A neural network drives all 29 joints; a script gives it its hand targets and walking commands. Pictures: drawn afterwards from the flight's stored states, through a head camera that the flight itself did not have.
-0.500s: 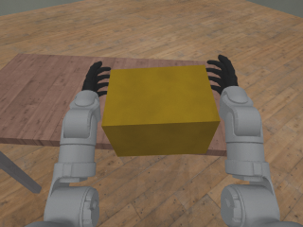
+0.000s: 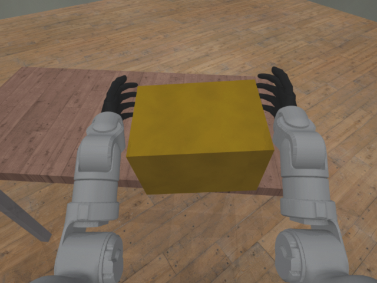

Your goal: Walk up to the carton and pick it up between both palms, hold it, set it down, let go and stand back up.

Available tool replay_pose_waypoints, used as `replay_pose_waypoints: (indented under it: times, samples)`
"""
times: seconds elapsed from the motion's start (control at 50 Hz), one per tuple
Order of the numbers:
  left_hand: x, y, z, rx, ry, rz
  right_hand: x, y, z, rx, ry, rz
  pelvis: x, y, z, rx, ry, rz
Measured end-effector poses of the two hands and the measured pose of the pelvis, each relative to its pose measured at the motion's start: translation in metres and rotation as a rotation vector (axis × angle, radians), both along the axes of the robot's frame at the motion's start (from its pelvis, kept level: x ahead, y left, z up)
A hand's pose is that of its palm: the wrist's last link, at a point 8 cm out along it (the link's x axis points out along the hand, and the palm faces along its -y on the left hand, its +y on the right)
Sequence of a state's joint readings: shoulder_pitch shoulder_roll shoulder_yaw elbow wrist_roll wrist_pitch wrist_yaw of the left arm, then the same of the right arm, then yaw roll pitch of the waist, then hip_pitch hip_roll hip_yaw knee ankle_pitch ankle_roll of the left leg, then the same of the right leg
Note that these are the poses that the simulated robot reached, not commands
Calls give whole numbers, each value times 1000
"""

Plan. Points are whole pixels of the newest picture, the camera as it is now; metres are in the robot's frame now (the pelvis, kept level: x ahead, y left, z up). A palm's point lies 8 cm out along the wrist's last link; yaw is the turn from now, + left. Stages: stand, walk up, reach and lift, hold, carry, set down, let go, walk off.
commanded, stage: hold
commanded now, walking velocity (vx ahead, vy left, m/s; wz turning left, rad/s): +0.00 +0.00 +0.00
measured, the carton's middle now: (198, 139) +0.36 +0.00 +0.12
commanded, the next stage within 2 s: none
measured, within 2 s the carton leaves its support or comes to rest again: neither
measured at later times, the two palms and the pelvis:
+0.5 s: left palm (113, 116) +0.37 +0.16 +0.18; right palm (284, 109) +0.37 -0.16 +0.20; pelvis +0.00 +0.00 +0.00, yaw +0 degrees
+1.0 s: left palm (116, 115) +0.38 +0.16 +0.17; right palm (283, 108) +0.38 -0.16 +0.19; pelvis +0.00 +0.00 +0.00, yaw +0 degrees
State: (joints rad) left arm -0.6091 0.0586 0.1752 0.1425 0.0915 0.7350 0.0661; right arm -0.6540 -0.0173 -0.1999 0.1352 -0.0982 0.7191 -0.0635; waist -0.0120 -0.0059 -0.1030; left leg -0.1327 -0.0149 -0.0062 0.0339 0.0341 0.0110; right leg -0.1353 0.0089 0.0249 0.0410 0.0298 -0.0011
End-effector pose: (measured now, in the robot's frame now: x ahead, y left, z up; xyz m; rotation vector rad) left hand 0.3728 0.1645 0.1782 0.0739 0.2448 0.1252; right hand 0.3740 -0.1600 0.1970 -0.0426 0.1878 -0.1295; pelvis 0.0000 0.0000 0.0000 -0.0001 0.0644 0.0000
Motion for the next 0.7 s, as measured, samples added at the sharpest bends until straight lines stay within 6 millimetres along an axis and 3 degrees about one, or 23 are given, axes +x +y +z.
replay_pose_waypoints:
  times: [0.7]
  samples:
    - [1, -2, -4, 3, 1, -2, 1, -2, -3, -7, 0, -1, -3, -1, 0, 0, 7, -2]
